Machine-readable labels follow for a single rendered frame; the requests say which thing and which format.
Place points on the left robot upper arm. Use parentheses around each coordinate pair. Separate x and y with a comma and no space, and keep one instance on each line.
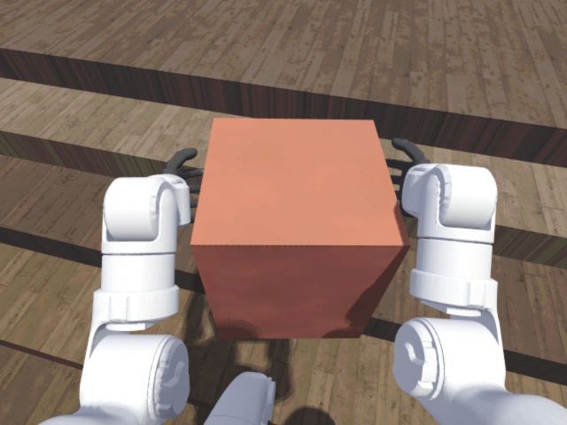
(132,380)

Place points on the left robot hand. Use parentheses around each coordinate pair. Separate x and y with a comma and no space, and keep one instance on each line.
(174,164)

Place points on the robot left thigh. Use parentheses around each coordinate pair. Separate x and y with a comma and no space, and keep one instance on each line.
(248,400)

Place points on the robot left forearm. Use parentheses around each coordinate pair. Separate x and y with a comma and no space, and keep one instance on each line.
(141,216)

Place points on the right robot hand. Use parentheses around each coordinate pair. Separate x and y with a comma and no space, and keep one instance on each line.
(418,158)

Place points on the right robot upper arm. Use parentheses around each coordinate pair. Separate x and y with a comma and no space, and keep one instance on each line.
(456,371)

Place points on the carton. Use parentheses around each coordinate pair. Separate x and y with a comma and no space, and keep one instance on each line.
(298,230)

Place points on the robot right forearm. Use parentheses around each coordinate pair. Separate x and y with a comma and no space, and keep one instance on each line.
(455,207)

